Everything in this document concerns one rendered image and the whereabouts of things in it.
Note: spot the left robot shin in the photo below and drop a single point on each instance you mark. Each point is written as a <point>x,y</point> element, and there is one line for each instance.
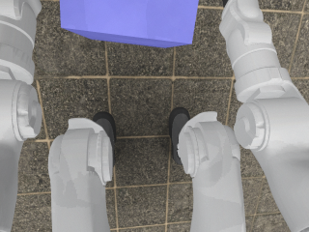
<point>55,148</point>

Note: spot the right robot forearm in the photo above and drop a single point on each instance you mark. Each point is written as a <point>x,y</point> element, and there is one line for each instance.
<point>253,56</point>

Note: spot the carton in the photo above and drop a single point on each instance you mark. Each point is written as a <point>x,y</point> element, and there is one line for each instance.
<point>156,23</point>

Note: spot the left robot forearm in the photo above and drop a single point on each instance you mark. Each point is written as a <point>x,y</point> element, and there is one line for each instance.
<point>18,25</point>

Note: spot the robot right upper arm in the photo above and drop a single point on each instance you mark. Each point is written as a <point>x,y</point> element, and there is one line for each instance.
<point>276,130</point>

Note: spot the robot left upper arm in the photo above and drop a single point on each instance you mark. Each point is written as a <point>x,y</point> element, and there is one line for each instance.
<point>20,118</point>

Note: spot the left robot foot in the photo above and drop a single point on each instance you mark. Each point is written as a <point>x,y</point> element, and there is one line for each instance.
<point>106,120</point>

